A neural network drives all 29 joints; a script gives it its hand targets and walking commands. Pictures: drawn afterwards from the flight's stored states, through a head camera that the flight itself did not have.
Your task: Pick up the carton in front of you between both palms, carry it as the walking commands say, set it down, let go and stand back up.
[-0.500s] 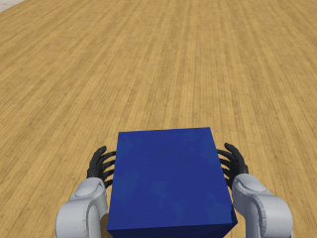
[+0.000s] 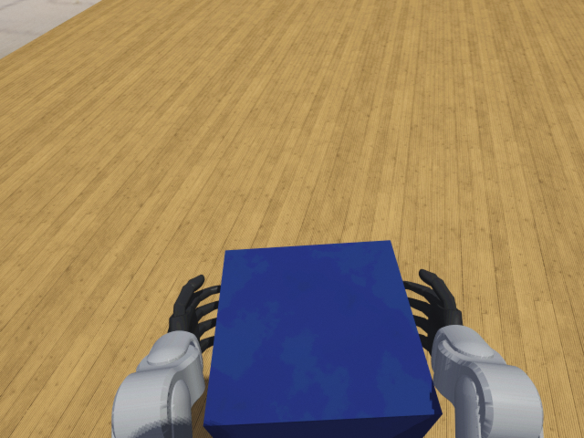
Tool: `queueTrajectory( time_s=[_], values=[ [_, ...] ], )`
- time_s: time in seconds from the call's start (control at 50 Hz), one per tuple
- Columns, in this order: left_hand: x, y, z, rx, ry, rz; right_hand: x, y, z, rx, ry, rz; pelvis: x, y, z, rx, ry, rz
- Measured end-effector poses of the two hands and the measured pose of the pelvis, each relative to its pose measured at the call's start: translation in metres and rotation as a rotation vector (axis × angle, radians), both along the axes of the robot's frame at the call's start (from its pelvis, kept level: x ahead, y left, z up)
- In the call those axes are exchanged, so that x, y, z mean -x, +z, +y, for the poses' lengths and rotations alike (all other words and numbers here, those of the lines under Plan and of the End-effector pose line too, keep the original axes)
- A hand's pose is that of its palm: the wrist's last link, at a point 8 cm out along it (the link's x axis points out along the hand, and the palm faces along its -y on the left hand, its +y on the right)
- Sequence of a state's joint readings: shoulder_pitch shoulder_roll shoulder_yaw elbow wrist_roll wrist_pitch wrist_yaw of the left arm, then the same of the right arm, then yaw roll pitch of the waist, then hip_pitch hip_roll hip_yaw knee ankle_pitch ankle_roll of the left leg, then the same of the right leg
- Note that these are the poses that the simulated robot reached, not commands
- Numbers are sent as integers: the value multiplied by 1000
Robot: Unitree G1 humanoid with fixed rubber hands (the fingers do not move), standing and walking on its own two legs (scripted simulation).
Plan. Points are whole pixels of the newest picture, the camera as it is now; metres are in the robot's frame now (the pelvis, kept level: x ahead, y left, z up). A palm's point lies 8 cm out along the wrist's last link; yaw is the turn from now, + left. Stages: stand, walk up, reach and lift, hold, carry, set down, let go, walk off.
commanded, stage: carry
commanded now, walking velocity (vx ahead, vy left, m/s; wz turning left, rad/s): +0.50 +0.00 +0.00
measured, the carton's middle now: (314, 363) +0.23 +0.00 -0.01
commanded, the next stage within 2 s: none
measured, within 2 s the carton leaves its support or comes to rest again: neither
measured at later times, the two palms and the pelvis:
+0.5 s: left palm (210, 167) +0.53 +0.16 +0.09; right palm (390, 163) +0.51 -0.14 +0.10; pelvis +0.28 +0.03 +0.01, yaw -4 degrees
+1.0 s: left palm (235, 144) +0.63 +0.14 +0.06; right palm (391, 142) +0.61 -0.16 +0.06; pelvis +0.37 +0.00 +0.00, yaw -3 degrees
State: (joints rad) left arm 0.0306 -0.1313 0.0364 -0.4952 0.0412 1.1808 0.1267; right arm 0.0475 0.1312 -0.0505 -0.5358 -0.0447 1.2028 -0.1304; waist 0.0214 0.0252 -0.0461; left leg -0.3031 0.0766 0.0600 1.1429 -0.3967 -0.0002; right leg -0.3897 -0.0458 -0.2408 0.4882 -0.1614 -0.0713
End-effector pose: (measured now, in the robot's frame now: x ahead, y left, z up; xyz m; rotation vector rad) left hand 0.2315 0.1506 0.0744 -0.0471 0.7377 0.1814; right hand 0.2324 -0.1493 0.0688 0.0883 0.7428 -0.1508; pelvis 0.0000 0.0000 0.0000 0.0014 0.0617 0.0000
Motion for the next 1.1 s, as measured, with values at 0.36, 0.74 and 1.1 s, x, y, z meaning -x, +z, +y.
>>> queueTrajectory(
  time_s=[0.36, 0.74, 1.1],
  values=[
    [-239, 22, 10, 34, -51, -160, -223, 31, 10, 43, -50, -159, -233, -7, 20, -7, -48, -25],
    [-366, 26, -3, -1, -77, -98, -345, 31, -3, 44, -55, -98, -349, 5, 12, -7, -56, -8],
    [-404, -27, -18, -42, -116, -32, -384, -22, -17, 92, -6, -29, -364, -2, -3, -5, -55, -2]
  ],
)
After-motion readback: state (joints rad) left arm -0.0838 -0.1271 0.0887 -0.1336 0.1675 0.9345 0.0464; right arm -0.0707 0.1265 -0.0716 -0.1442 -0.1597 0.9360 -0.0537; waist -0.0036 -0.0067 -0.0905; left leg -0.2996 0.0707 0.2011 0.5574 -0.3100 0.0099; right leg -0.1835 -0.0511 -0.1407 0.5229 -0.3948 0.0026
